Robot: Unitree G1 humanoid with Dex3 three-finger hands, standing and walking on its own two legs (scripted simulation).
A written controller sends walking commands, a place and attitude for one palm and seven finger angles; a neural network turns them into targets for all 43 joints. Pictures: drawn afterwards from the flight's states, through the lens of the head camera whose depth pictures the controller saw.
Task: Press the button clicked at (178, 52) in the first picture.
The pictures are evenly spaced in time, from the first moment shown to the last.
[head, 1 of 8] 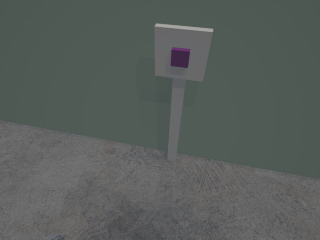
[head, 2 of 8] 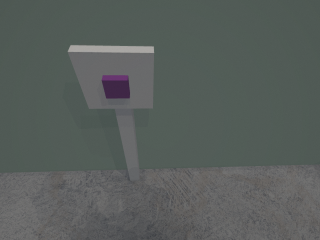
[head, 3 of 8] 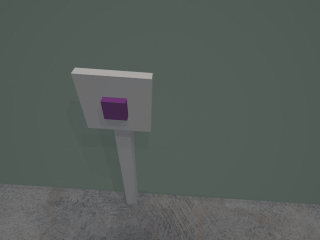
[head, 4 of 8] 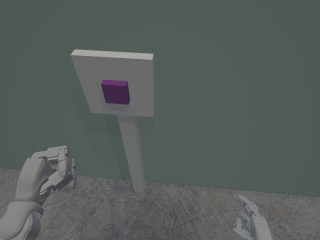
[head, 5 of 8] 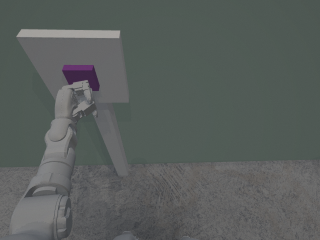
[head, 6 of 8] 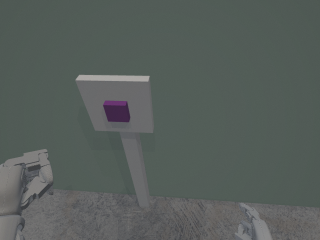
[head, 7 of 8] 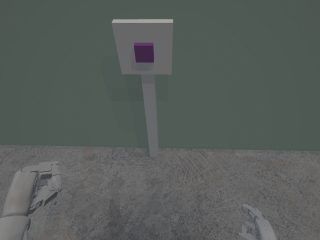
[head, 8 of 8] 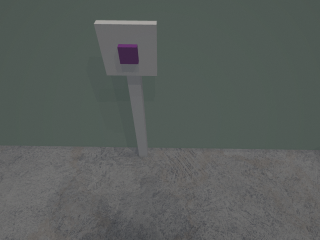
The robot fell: no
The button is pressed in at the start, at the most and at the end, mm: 0 12 0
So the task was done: yes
